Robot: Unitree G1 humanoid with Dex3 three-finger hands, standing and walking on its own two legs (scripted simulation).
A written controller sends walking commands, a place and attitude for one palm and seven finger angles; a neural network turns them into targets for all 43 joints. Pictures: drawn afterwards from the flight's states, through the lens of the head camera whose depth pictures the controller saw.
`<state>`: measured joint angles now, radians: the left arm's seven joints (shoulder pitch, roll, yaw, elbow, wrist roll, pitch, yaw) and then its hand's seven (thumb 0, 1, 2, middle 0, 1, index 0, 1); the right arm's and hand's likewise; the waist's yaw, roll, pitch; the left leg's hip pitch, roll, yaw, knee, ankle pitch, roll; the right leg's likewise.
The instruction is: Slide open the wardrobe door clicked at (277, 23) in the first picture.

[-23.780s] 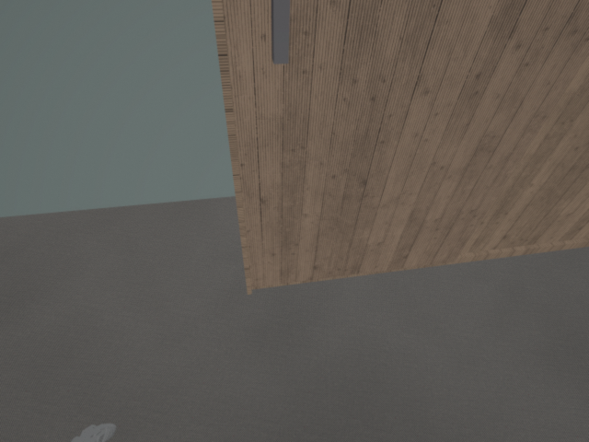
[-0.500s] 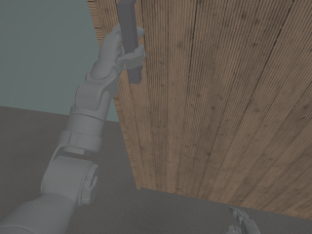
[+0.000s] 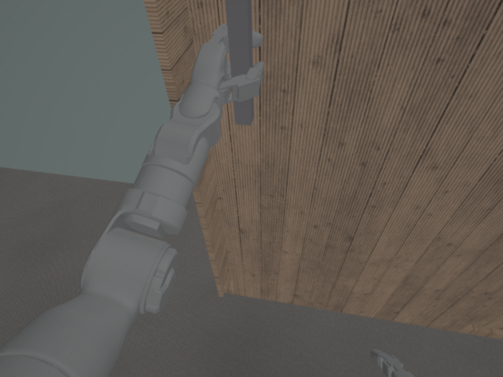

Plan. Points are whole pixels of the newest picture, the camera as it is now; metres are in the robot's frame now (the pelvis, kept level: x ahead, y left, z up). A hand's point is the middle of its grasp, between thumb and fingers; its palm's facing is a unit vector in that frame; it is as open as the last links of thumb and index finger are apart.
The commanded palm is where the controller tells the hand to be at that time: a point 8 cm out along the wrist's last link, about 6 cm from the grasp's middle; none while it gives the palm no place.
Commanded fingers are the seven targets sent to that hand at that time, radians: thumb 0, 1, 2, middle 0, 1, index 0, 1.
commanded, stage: step sideways, sliding the door along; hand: left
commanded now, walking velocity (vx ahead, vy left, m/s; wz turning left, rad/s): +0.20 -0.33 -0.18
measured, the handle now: (245, 57) +0.51 +0.04 +0.27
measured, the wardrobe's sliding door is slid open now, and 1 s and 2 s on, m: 0.05 0.16 0.57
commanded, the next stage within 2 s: none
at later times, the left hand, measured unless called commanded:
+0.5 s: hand (285, 85) +0.46 -0.02 +0.25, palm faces +0.03 -1.00 -0.06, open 6.3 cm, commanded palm +0.44 +0.00 +0.24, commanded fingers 0.00 0.90 0.90 -0.45 -1.40 -0.45 -1.40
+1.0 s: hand (333, 89) +0.46 -0.09 +0.25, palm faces +0.31 -0.94 -0.16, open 6.7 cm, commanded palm +0.43 -0.11 +0.24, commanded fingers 0.00 0.90 0.90 -0.45 -1.40 -0.45 -1.40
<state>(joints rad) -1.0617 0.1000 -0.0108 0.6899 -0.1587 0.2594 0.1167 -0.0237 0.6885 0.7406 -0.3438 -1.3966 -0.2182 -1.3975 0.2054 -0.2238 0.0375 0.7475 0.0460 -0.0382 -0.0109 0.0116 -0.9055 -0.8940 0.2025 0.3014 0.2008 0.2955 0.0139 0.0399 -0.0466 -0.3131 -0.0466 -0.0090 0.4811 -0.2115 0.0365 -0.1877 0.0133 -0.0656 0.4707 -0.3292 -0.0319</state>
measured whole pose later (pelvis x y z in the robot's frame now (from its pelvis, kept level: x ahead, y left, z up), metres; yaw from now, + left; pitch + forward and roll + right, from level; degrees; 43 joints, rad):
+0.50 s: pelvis -0.01 -0.11 -0.02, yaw -2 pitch -2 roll +0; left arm -0.99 0.24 0.11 0.52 -0.10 -0.07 0.09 -0.09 0.63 0.86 -0.46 -1.40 -0.26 -1.40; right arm 0.17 -0.26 -0.02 0.76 0.05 -0.02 -0.10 0.01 -0.91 -0.89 0.20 0.30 0.20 0.30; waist 0.01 0.02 0.19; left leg -0.43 0.07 0.06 0.94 -0.49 -0.02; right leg -0.32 -0.06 -0.12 0.68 -0.33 -0.02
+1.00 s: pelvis +0.02 -0.29 -0.02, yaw +4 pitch -1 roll -1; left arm -0.90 0.33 0.16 0.27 -0.10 -0.02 0.11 -0.19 0.61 0.83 -0.46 -1.40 -0.26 -1.23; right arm 0.02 -0.24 -0.03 0.68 0.09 -0.06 -0.03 0.01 -0.90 -0.89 0.20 0.30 0.20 0.30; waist 0.10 0.10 0.28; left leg -0.46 0.15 -0.02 1.01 -0.58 -0.03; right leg -0.29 -0.08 -0.14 0.67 -0.35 0.01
